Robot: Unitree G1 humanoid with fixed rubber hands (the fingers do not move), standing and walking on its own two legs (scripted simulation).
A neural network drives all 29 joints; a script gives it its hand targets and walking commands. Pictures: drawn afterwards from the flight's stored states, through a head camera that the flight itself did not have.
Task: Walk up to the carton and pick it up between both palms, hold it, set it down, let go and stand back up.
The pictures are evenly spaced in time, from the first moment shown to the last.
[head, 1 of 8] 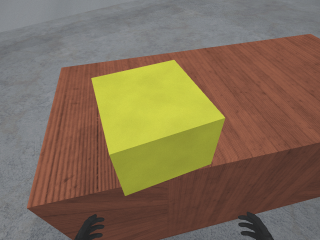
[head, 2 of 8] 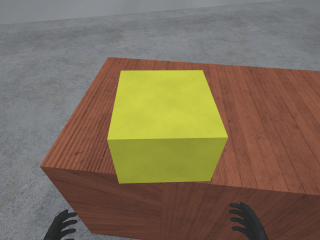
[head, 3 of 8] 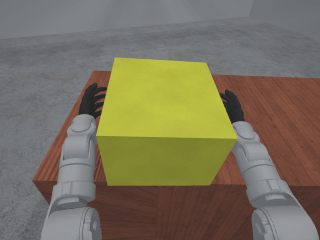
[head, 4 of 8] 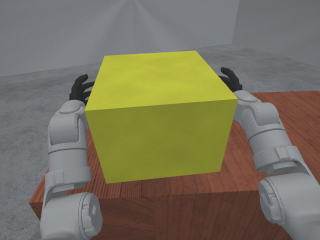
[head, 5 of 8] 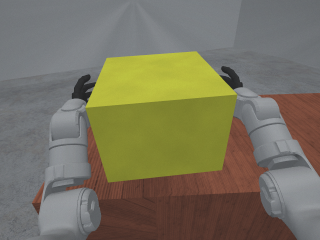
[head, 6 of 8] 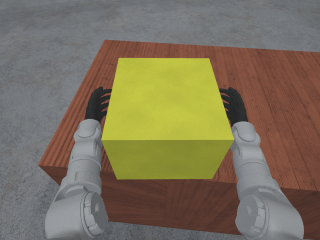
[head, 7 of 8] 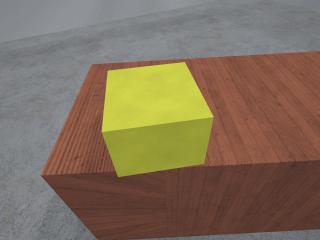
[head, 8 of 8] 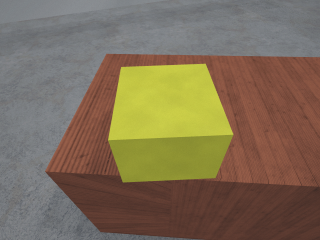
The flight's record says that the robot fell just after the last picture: no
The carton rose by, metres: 0.21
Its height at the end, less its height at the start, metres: +0.00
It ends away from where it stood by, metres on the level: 0.01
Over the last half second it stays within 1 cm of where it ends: yes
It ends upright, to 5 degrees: yes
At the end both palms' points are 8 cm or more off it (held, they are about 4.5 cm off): yes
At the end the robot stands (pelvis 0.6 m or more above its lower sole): yes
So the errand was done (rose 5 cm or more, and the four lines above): yes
